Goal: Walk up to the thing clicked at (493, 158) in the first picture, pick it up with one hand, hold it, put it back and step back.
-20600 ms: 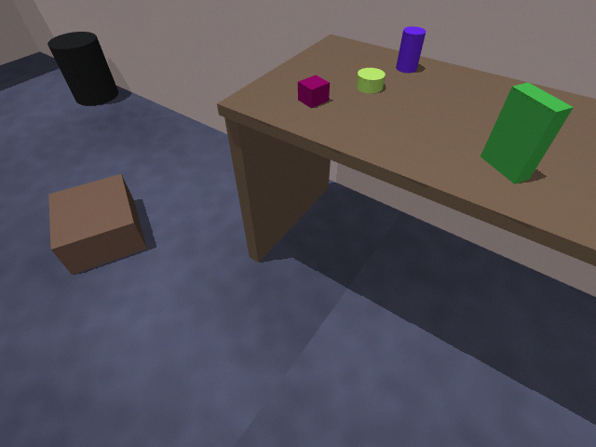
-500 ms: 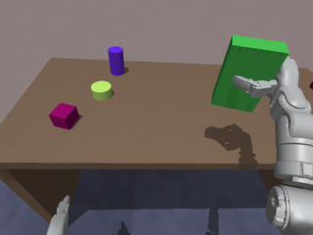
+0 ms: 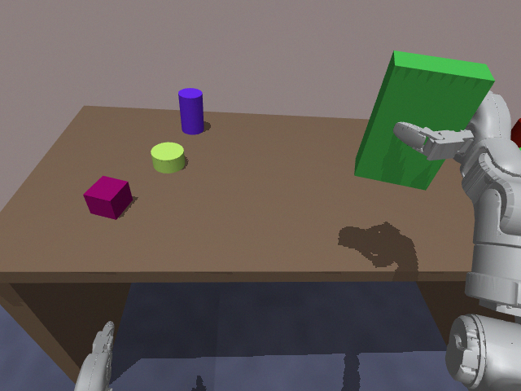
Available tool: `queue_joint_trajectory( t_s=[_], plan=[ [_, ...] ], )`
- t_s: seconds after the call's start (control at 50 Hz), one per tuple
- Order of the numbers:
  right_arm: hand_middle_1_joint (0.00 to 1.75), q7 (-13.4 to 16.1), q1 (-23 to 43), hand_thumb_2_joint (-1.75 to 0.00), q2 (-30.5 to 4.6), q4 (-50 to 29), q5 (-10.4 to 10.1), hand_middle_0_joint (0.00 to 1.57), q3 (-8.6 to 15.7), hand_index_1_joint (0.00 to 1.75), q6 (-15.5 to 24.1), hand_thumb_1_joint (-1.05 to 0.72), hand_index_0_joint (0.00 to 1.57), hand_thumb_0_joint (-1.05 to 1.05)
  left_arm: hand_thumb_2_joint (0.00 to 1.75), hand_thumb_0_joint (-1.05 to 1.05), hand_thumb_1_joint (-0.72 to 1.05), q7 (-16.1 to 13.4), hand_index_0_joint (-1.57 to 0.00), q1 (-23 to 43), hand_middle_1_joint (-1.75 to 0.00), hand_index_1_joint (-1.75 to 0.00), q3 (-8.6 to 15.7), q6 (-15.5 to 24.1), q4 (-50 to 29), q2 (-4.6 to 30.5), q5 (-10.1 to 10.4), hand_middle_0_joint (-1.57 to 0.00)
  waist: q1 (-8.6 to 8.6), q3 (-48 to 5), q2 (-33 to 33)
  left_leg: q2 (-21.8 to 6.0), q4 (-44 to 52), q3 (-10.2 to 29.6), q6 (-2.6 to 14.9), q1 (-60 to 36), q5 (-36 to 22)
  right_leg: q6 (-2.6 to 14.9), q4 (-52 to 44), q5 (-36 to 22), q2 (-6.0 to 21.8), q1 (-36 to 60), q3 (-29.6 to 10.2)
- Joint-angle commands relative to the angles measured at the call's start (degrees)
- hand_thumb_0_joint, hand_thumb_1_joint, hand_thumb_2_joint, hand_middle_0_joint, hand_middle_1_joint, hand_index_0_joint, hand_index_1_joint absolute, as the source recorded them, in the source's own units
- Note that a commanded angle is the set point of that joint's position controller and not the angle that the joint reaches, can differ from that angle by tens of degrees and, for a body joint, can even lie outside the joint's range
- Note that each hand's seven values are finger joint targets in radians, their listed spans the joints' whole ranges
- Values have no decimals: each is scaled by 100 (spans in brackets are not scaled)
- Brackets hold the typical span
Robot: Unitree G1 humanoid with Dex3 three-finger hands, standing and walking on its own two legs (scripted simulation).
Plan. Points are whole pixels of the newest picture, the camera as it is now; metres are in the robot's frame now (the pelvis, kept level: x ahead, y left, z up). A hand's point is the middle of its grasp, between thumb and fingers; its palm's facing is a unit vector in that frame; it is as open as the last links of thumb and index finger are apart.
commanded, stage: lift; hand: right
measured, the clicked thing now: (411, 127) +0.38 -0.17 +0.28
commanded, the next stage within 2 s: hold in 0.30 s
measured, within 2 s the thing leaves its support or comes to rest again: neither
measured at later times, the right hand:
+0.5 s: hand (450, 114) +0.36 -0.20 +0.31, palm faces +0.15 +0.99 -0.02, open 8.9 cm
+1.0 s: hand (450, 112) +0.36 -0.19 +0.31, palm faces +0.14 +0.99 -0.02, open 8.9 cm
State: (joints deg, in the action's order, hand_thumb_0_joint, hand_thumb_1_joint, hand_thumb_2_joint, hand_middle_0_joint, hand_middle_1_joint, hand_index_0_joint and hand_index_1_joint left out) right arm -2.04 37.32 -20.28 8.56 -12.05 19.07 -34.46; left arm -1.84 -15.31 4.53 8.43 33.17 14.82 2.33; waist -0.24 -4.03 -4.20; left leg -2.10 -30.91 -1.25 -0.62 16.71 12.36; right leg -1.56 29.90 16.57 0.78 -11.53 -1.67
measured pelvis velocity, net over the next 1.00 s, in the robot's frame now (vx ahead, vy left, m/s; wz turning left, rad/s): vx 0.01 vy -0.01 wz -0.01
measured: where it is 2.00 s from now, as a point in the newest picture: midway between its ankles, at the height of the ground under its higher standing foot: outside the picture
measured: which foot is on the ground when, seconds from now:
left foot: down 0.00-1.00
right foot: down 0.00-1.00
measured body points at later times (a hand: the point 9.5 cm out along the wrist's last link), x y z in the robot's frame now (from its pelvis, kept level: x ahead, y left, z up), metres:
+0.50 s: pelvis +0.00 -0.01 +0.00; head -0.04 +0.03 +0.45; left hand +0.17 +0.25 -0.07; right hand +0.35 -0.25 +0.31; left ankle +0.05 +0.12 -0.73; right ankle +0.00 -0.14 -0.73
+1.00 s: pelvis +0.01 -0.01 +0.00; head -0.04 +0.03 +0.45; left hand +0.18 +0.25 -0.08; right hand +0.35 -0.24 +0.32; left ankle +0.05 +0.12 -0.73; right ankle +0.00 -0.14 -0.73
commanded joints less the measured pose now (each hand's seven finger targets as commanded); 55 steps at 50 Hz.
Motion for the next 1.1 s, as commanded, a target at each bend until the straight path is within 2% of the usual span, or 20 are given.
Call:
queue_joint_trajectory(
  t_s=[0.0, 0.04, 0.1, 0.18, 0.2, 0.3, 0.34, 0.4, 0.48, 0.54, 0.58, 0.62, 0.68, 0.74, 0.84, 0.9, 0.94, 0.98, 1.04, 1.08],
  plan=[
    [144, -4, 2653, -128, -1258, -1274, -84, 137, 278, 144, 250, -37, 139, 0, 6, 0, -56, -23, -2, 756, -3, -4, 119, 408, -934, 543, 54, -3, 98, -1153, 437, 73, 583, -232, -11, -607, -546, 285, -432, -753, -233, 57, 216],
    [146, 10, 2748, -130, -1284, -1346, -43, 137, 286, 146, 210, -37, 140, 0, 6, 0, -57, -1, -2, 810, -3, -4, 3, 392, -962, 447, 46, -3, 111, -1217, 470, 63, 577, -222, -16, -674, -599, 284, -413, -801, -245, 27, 228],
    [145, 19, 2738, -130, -1365, -1335, -50, 136, 341, 145, 107, -34, 139, 0, 6, 0, -57, -18, -2, 867, -3, -4, 305, 415, -1003, 771, 45, -3, 62, -1109, 478, 93, 601, -274, -3, -583, -414, 275, -493, -634, -227, 33, 176],
    [143, -15, 2721, -129, -1248, -1509, -94, 135, 247, 143, 17, -37, 138, 0, 6, 0, -57, 26, -2, 784, -3, -4, 189, 435, -861, 621, 70, -3, 67, -1000, 328, 120, 622, -302, 31, -493, -241, 253, -557, -506, -208, 21, 145],
    [144, -14, 2765, -129, -1300, -1562, -106, 135, 281, 144, -13, -36, 138, 0, 6, 0, -56, 13, -3, 812, -4, -4, 344, 474, -888, 760, 69, -3, 28, -1047, 326, 123, 623, -303, 27, -495, -234, 256, -551, -487, -205, 62, 141],
    [145, -36, 2732, -130, -1285, -1596, -108, 135, 256, 145, -161, -34, 138, 0, 6, 0, -57, 49, -3, 862, -4, -5, 44, 476, -796, 533, 63, -3, 87, -1047, 340, 104, 656, -296, 18, -534, -213, 257, -535, -517, -231, 2, 151],
    [144, -27, 2686, -129, -1435, -1657, -125, 135, 401, 144, -211, -36, 138, 0, 6, 0, -57, 9, -3, 947, -4, -4, 302, 515, -794, 779, 70, -3, 90, -1102, 421, 110, 639, -306, 15, -545, -263, 259, -538, -551, -218, 80, 130],
    [144, -39, 2745, -130, -1396, -1789, -134, 134, 371, 144, -265, -34, 138, 0, 5, 0, -56, 5, -3, 931, -4, -4, 307, 532, -892, 803, 70, -4, 70, -1233, 385, 115, 597, -315, 33, -593, -475, 239, -504, -789, -209, 170, 117],
    [146, -85, 2645, -132, -1400, -1788, -160, 136, 370, 146, -338, -35, 139, 0, 5, 0, -56, 38, -3, 926, -4, -4, 44, 526, -627, 529, 83, -4, 165, -1069, 325, 111, 592, -323, 32, -605, -506, 231, -489, -850, -218, 42, 111],
    [145, -121, 2707, -131, -1344, -1830, -151, 134, 288, 145, -388, -33, 138, 0, 5, 0, -56, 61, -3, 1011, -4, -4, 15, 553, -689, 569, 75, -4, 122, -1110, 218, 131, 593, -331, 56, -605, -443, 207, -543, -805, -196, 65, 90],
    [146, -128, 2604, -132, -1430, -1705, -181, 136, 402, 146, -451, -34, 139, 0, 5, 0, -56, 31, -3, 927, -4, -4, 240, 552, -528, 720, 103, -4, 104, -1123, 291, 140, 570, -337, 61, -579, -572, 212, -537, -920, -179, 157, 78],
    [147, -155, 2669, -133, -1329, -1924, -205, 136, 325, 147, -474, -35, 139, 0, 5, 0, -55, 50, -3, 962, -4, -4, 167, 581, -641, 719, 87, -4, 58, -1159, 298, 125, 585, -336, 52, -593, -602, 215, -513, -961, -196, 204, 98],
    [146, -119, 2661, -132, -1567, -1913, -201, 136, 522, 146, -491, -36, 139, 0, 5, 0, -56, 60, -3, 867, -4, -4, 117, 577, -526, 674, 85, -4, 142, -1147, 312, 136, 566, -354, 63, -630, -645, 201, -501, -1053, -191, 169, 80],
    [146, -136, 2594, -131, -1280, -1824, -233, 135, 337, 146, -546, -34, 138, 0, 5, 0, -56, 66, -3, 931, -4, -4, 100, 599, -702, 641, 100, -4, 103, -1111, 374, 144, 572, -358, 51, -618, -682, 209, -515, -1072, -172, 189, 73],
    [146, -128, 2732, -132, -1422, -1961, -203, 136, 413, 146, -575, -35, 139, 0, 5, 0, -56, 52, -3, 1006, -4, -4, 244, 632, -567, 771, 80, -4, 73, -1079, 307, 114, 623, -333, 39, -541, -476, 236, -526, -814, -218, 196, 102],
    [148, -110, 2674, -134, -1441, -2003, -207, 138, 437, 148, -537, -36, 141, 0, 5, 0, -56, 63, -3, 946, -4, -4, 95, 641, -585, 629, 80, -4, 132, -1087, 370, 122, 603, -337, 39, -611, -512, 233, -512, -870, -214, 160, 94],
    [147, -106, 2570, -133, -1502, -1936, -234, 137, 559, 147, -531, -35, 140, 0, 5, 0, -55, 53, -3, 931, -4, -4, 171, 639, -658, 688, 88, -4, 132, -1179, 446, 120, 584, -336, 23, -661, -651, 234, -466, -1012, -209, 222, 104],
    [148, -118, 2511, -133, -1418, -1908, -204, 137, 474, 148, -543, -34, 140, 0, 6, 0, -57, 88, -3, 880, -4, -4, -27, 610, -561, 545, 70, -4, 151, -1247, 321, 104, 559, -310, 35, -708, -845, 222, -433, -1202, -233, 197, 132],
    [149, -140, 2345, -134, -1379, -1844, -218, 137, 494, 149, -614, -34, 141, 0, 5, 0, -56, 45, -3, 933, -4, -4, 239, 582, -507, 748, 80, -4, 123, -1275, 418, 78, 581, -306, 17, -742, -945, 242, -408, -1250, -254, 235, 138],
    [148, -135, 2455, -133, -1479, -2145, -198, 137, 526, 148, -591, -34, 140, 0, 5, 0, -56, 45, -3, 1041, -4, -4, 205, 586, -591, 741, 70, -4, 146, -1204, 372, 56, 616, -286, 6, -696, -748, 252, -418, -1061, -270, 177, 163]
  ],
)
